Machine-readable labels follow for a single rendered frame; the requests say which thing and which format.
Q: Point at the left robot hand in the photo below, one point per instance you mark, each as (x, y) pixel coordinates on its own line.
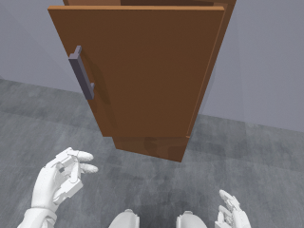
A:
(52, 187)

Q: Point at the robot thigh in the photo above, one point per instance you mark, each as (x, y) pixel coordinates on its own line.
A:
(189, 221)
(126, 220)

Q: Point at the right robot hand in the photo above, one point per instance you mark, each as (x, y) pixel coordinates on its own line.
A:
(236, 219)

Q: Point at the handle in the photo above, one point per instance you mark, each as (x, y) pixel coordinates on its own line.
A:
(80, 73)

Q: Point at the left robot thigh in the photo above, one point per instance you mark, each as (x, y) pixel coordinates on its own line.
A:
(126, 220)

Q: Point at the right robot thigh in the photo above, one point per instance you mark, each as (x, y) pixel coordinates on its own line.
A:
(189, 221)

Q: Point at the cupboard door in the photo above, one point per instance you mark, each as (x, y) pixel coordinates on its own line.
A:
(147, 63)

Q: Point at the robot left forearm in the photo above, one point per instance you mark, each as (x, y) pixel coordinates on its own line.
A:
(38, 217)

